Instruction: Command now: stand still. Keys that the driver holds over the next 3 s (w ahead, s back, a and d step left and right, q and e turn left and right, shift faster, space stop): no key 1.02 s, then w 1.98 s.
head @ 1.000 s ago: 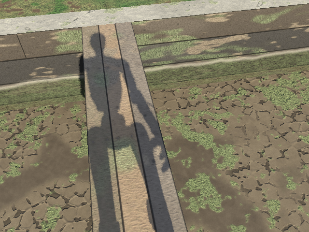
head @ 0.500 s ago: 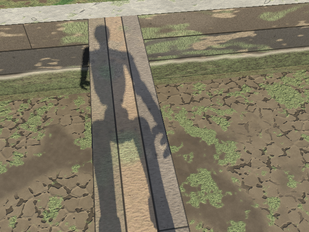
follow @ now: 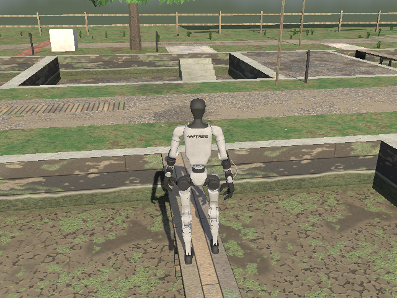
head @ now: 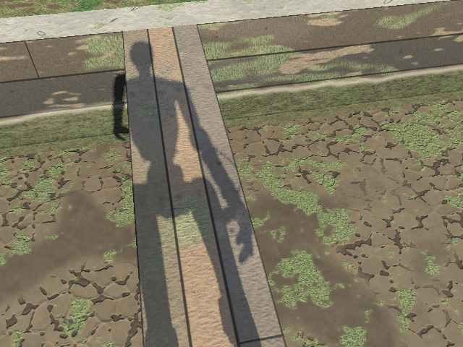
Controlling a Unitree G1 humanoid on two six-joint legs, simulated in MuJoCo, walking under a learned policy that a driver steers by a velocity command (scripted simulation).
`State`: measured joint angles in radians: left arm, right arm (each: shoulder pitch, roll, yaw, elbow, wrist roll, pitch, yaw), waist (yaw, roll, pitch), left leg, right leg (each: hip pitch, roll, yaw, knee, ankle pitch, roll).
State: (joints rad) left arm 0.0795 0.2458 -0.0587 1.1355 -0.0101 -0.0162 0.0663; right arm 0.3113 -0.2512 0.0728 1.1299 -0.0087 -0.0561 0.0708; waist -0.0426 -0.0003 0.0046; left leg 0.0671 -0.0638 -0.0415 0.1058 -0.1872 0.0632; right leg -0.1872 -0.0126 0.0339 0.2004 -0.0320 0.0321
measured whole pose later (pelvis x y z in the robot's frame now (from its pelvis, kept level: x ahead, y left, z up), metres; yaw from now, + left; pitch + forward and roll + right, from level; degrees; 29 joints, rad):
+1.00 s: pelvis +0.00 -0.01 +0.00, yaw -1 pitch +1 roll -1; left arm 0.20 0.23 -0.05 1.12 0.00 0.02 0.11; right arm 0.38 -0.22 0.08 1.16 0.00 -0.02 0.07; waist -0.02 0.01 -0.01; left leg 0.05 -0.04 -0.03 0.15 -0.22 0.05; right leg -0.20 0.02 0.06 0.22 -0.04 0.01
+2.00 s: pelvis +0.39 +0.05 +0.00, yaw +1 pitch -3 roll -3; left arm 0.25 0.31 0.01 1.01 -0.05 -0.07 -0.03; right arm 0.52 -0.20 0.07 1.08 -0.04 -0.12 0.04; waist -0.03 0.00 -0.05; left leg 0.08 0.00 0.05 0.19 -0.22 0.07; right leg -0.61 -0.03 0.01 1.28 -0.07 -0.05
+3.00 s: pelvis +0.96 +0.14 +0.00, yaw +1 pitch -4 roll -3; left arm 0.24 0.30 0.01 1.00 -0.05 -0.07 -0.03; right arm 0.51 -0.19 0.07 1.10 -0.04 -0.14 0.05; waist -0.04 -0.01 -0.06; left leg 0.07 -0.02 0.07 0.20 -0.21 0.08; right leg -0.64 -0.03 0.02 1.27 0.01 -0.05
